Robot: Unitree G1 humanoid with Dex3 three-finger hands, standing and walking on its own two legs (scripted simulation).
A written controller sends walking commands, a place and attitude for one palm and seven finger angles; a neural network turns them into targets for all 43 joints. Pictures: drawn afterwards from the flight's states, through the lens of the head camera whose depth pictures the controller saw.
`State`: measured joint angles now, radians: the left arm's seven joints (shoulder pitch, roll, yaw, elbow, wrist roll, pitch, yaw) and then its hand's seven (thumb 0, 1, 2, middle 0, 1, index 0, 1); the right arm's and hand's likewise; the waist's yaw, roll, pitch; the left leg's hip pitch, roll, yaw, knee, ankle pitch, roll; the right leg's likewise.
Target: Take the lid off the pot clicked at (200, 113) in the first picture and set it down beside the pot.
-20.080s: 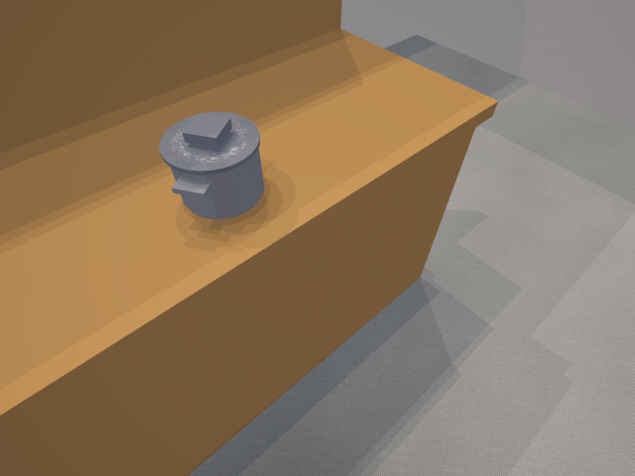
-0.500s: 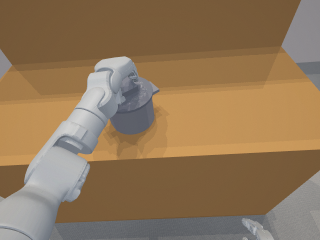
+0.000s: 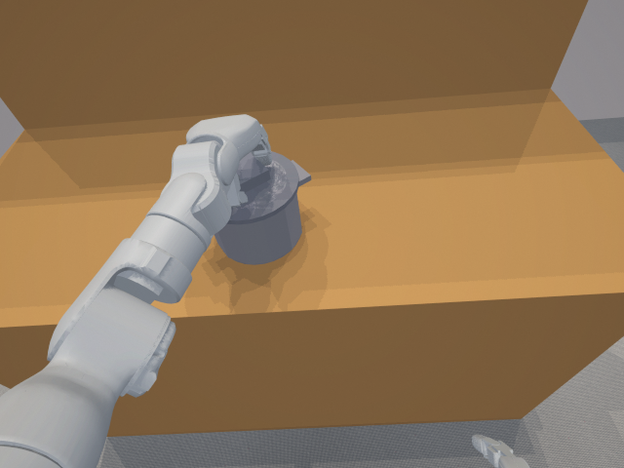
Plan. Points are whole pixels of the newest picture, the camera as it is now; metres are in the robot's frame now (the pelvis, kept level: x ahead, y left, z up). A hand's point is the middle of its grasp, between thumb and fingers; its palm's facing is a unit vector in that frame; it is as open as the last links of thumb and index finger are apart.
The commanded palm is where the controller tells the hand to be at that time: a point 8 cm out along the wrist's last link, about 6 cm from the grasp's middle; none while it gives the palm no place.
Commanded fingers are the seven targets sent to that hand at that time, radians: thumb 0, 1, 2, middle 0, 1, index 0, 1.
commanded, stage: close the fingers and squeeze the knob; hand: left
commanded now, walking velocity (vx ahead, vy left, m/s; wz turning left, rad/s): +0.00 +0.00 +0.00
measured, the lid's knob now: (243, 173) +0.49 +0.10 +0.12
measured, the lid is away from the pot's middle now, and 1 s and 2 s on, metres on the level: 0.00 0.00 0.01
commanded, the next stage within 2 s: lift the lid straight up in 1.00 s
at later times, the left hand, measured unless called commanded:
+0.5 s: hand (238, 178) +0.45 +0.09 +0.15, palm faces -0.27 -0.08 -0.96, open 8.9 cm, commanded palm +0.43 +0.10 +0.21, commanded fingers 0.00 0.18 1.11 -0.66 -0.80 -0.69 -0.82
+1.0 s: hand (239, 178) +0.45 +0.09 +0.15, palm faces -0.29 -0.08 -0.95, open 8.7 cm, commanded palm +0.44 +0.10 +0.21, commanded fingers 0.00 0.41 1.22 -0.75 -0.83 -0.80 -0.86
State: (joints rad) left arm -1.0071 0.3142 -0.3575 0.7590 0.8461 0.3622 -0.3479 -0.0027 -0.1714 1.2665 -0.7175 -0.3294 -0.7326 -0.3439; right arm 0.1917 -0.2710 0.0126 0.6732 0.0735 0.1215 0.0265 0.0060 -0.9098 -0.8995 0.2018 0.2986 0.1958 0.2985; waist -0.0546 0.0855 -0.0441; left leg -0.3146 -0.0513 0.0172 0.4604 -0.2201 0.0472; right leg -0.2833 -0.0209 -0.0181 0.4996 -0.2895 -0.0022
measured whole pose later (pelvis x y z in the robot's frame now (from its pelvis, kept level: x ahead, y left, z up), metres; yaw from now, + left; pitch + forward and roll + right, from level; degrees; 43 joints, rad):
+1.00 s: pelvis +0.00 +0.00 +0.00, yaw +0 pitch +4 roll +1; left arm -1.02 0.30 -0.35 0.78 0.85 0.37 -0.35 -0.01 0.05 1.07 -0.57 -0.73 -0.62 -0.78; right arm 0.17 -0.27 0.02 0.67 0.08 0.13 0.02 0.01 -0.91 -0.90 0.20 0.30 0.20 0.30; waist -0.05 0.08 -0.04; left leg -0.32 -0.04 0.02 0.46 -0.22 0.04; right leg -0.28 -0.01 -0.02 0.50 -0.29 -0.01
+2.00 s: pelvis -0.01 +0.00 +0.00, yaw +0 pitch +3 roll +1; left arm -1.15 0.32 -0.37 0.77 0.84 0.37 -0.40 0.03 0.06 1.07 -0.59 -0.71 -0.72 -0.82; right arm 0.15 -0.27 0.03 0.67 0.07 0.07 0.02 0.01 -0.91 -0.90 0.20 0.30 0.20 0.30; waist -0.04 0.09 -0.04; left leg -0.30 -0.05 0.01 0.44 -0.20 0.05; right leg -0.27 -0.02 -0.02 0.49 -0.27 0.00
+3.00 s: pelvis -0.02 +0.00 +0.00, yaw +0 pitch +3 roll +1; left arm -1.35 0.39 -0.34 0.80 0.87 0.41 -0.49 0.03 0.06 1.07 -0.59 -0.71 -0.73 -0.82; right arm 0.15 -0.27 0.04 0.68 0.08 0.04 0.01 0.01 -0.91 -0.90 0.20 0.30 0.20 0.30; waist -0.03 0.09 -0.05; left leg -0.30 -0.06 0.02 0.42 -0.18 0.05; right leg -0.27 -0.03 -0.02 0.47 -0.25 0.00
